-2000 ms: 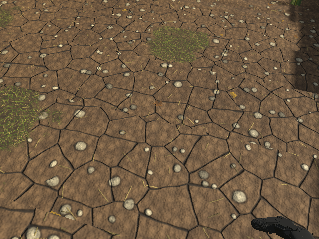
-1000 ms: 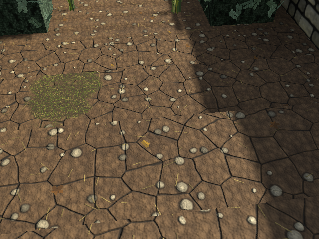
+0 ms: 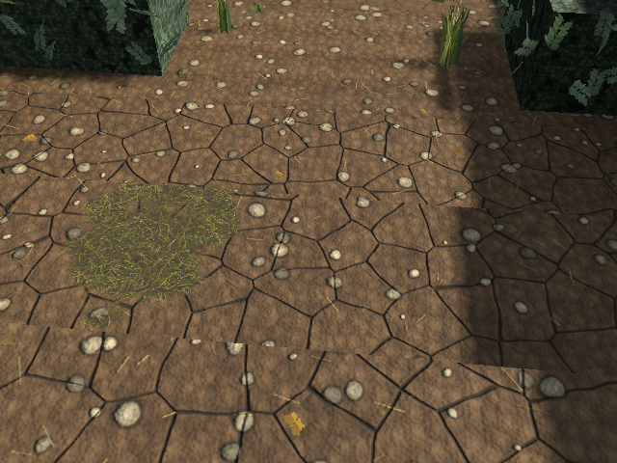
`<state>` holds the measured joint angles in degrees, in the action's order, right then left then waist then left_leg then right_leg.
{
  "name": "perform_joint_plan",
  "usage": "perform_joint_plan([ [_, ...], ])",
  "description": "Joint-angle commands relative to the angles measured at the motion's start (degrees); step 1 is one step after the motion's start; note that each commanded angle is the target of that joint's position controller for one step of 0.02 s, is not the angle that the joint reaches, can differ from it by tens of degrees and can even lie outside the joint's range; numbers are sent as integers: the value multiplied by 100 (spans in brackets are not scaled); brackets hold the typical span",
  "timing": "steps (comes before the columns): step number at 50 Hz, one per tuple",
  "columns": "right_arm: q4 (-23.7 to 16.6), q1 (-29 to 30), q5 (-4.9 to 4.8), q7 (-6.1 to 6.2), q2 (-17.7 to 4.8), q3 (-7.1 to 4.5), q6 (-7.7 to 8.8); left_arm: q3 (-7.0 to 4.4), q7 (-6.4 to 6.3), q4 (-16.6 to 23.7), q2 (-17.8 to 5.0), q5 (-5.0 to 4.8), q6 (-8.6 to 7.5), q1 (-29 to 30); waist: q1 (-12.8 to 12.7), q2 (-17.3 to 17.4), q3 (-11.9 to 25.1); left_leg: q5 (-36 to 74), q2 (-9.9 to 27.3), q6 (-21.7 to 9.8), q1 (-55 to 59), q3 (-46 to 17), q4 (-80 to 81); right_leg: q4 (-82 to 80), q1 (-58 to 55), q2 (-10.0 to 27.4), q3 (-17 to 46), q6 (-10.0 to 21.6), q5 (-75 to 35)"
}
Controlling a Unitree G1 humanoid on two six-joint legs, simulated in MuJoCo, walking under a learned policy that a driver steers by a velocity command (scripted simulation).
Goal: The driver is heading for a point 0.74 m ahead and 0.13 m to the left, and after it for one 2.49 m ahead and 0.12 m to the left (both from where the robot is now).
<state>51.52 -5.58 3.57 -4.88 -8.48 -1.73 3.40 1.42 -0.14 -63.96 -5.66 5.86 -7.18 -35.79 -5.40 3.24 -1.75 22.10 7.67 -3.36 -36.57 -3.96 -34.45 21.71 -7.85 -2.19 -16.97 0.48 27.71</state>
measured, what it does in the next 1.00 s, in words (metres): goes down, turning left: left foot 0.16 m lower, then right foot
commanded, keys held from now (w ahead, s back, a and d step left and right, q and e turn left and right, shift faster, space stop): w+q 0.38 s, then w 0.26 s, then no key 0.36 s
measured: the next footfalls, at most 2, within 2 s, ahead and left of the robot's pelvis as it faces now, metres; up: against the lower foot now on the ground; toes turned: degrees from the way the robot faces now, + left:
left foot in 0.22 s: +0.35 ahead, +0.18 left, -0.16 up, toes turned +14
right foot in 0.62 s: +0.70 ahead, +0.03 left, -0.16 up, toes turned +17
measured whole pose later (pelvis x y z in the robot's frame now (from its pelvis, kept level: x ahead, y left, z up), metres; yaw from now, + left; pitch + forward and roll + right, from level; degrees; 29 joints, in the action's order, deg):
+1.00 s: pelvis +0.63 +0.09 -0.14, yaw +19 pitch +0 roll -2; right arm 51.0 -7.2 1.1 -3.1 -12.3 -3.4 3.7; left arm -1.1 6.9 -56.2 -11.5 -0.8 -6.8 -15.9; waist -1.3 2.8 -3.0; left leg -8.0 5.2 2.4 -19.7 0.5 -31.3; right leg 25.3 12.5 -4.3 -4.6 4.1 12.7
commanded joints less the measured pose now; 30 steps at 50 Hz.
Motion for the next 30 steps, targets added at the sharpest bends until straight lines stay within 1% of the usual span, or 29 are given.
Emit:
perform_joint_plan([
  [1, -584, 808, -2, -89, -109, 49, -9, 2, 49, -33, -436, 18, 17, -381, 49, -401, -1116, 245, 23, -118, 269, 240, 96, -611, 1232, 1500, 531, 900, -2718],
  [2, -547, 691, 33, -83, -301, 20, -23, -20, -22, 35, -489, -34, 1, -272, 64, -295, -1096, 20, 7, -122, 87, 273, 408, -372, 867, 1423, 487, 834, -2595],
  [3, -596, 859, 95, -69, -312, 33, -59, -10, -113, -87, -451, -113, -1, -544, -58, -146, -1170, -243, 76, -89, -211, 261, 736, -184, 391, 1522, 534, 803, -2647],
  [4, -639, 1008, 127, -69, -255, 76, -86, 0, -192, -192, -472, -138, 22, -712, -88, -225, -1192, -468, 118, -56, -357, 255, 926, -127, 14, 1563, 554, 735, -2884],
  [6, -560, 1162, 138, -36, -206, 150, -110, -52, -328, -290, -590, -175, 124, -948, -279, -114, -1243, -621, 138, 55, -516, 422, 1494, 119, -512, 1563, 456, 641, -3240],
  [7, -483, 1137, 137, 2, -219, 174, -123, -82, -343, -315, -687, -143, 173, -1034, -317, -139, -1165, -597, 101, 94, -326, 513, 1644, 261, -613, 1582, 436, 627, -3641],
  [8, -285, 1018, 146, 48, -308, 159, -75, -123, -299, -348, -804, -204, 222, -1089, -282, -38, -915, -764, -18, 114, 109, 663, 1693, 502, -676, 1535, 391, 618, -3969],
  [9, -129, 787, 147, 116, -482, 101, -48, -122, -252, -408, -845, -152, 255, -1227, -182, -73, -786, -699, -62, 107, 690, 720, 1581, 801, -493, 1483, 326, 513, -4178],
  [10, 114, -5, 98, 217, -786, -20, 11, -165, -143, -338, -1020, -84, 292, -1070, 188, 26, -478, -505, -301, 44, 1954, 943, 1514, 1417, -1, 1379, 231, 378, -4453],
  [11, 469, -1343, -42, 325, -1241, -248, 100, -188, 53, -215, -1202, 76, 331, -762, 800, 132, -14, 37, -643, -157, 4196, 1234, 1205, 2486, 1241, 1170, 135, 128, -4516],
  [12, 819, -3086, -66, 319, -1938, -470, 43, -21, 313, -133, -675, 232, 278, -1081, 1125, 375, 1328, 2223, -66, -1102, 7636, 522, -720, 4358, 3394, 982, 401, -341, -3138],
  [13, 1379, -4395, -104, 216, -2322, -553, 9, 121, 612, 66, -530, 169, 245, -1446, 1339, 919, 3450, 4663, 1325, -2705, 10117, -1530, -1473, 7401, 4410, 172, 856, -891, 1486],
  [14, 1541, -4776, 22, 201, -1835, -503, 27, -133, 676, 711, -1249, -237, 134, 411, 2120, -50, 3140, 2799, 1496, -2618, 9972, -2424, -535, 8630, 6110, -12, 1587, -911, 1733],
  [15, 1384, -3976, -41, 290, -1678, -515, 139, -147, 572, 1038, -1199, -384, -69, 1562, 2069, -80, 1521, 1707, 1182, -2146, 8133, -1985, 68, 8196, 6890, 402, 1931, -727, 1433],
  [16, 1039, -3015, -106, 311, -1165, -328, 160, -273, 413, 1229, -1495, -310, -112, 1972, 1653, -501, 965, 762, 1048, -1965, 6286, -1811, 598, 7610, 6351, 784, 2114, -588, 1348],
  [17, 881, -2526, 114, 289, -986, -245, 140, -392, 293, 1299, -1678, -216, -115, 1988, 1136, -396, 569, 1453, 1002, -2073, 4561, -1602, 804, 7499, 5407, 974, 2049, -444, 1338],
  [18, 697, -2182, 148, 214, -919, -225, 161, -280, 181, 1548, -1235, -217, -95, 2087, 637, -335, 107, 837, 1002, -2102, 3190, -1526, 1064, 6803, 5049, 1008, 2005, -250, 1368],
  [19, 425, -1401, -21, 225, -580, -72, 307, -128, 100, 1506, -652, -136, -11, 1806, 203, -577, -143, 19, 885, -1869, 1657, -1368, 1706, 5162, 4253, 1200, 2340, -15, 396],
  [20, 217, -970, -143, 171, -724, -91, 371, -52, 74, 1371, -344, -172, 51, 1472, 52, -378, -376, -746, 665, -1831, 542, -1061, 2214, 3923, 3511, 1184, 2211, 1, -177],
  [21, 156, -735, -129, 115, -1010, -151, 411, -17, 136, 1352, -369, -202, 114, 1278, -155, -97, -476, -1314, 378, -1672, 2, -823, 2262, 3103, 2932, 1156, 2025, 26, -657],
  [22, 142, -746, -86, 40, -1223, -220, 412, -19, 207, 1378, -534, -250, 174, 1334, -124, 7, -440, -1448, 196, -1568, -267, -691, 2252, 2689, 2597, 1067, 1791, 46, -1192],
  [23, 165, -952, -11, -43, -1216, -234, 410, 38, 270, 1401, -527, -288, 230, 1625, 26, 9, -373, -1667, 205, -1466, -228, -779, 2262, 2403, 2492, 1003, 1776, 51, -2056],
  [24, 214, -1133, 25, -108, -1169, -250, 412, 87, 310, 1462, -586, -273, 262, 1929, 197, -100, -338, -1928, 219, -1375, 42, -844, 2122, 2071, 2567, 957, 1850, 78, -2902],
  [25, 244, -1261, 2, -143, -1229, -302, 400, 60, 337, 1569, -765, -288, 243, 2285, 315, -163, -269, -2069, 153, -1285, 380, -814, 1883, 1745, 2642, 814, 1784, 106, -3341],
  [26, 287, -1427, 4, -152, -1218, -319, 383, -11, 330, 1642, -1004, -303, 205, 2623, 445, -101, -235, -2048, 111, -1197, 688, -800, 1690, 1710, 2711, 707, 1688, 152, -3461],
  [27, 296, -1586, 49, -152, -1213, -311, 344, -105, 324, 1686, -1279, -250, 146, 2907, 544, -142, -234, -2115, 95, -1083, 1044, -816, 1497, 1634, 2832, 634, 1671, 225, -3380],
  [28, 321, -1669, 67, -132, -1210, -317, 322, -176, 303, 1709, -1455, -206, 108, 3102, 574, -120, -208, -2193, 92, -969, 1383, -843, 1348, 1579, 2854, 562, 1551, 289, -3205],
  [29, 307, -1642, 84, -126, -1250, -330, 309, -249, 281, 1684, -1604, -174, 70, 3130, 514, -102, -148, -2090, 70, -839, 1605, -841, 1192, 1553, 2582, 494, 1440, 387, -3041],
  [30, 208, -1548, 121, -105, -1280, -327, 314, -360, 257, 1530, -1795, -192, 1, 2699, 295, -155, 69, -1529, -162, -599, 1401, -601, 676, 1764, 1669, 295, 1192, 518, -3055],
])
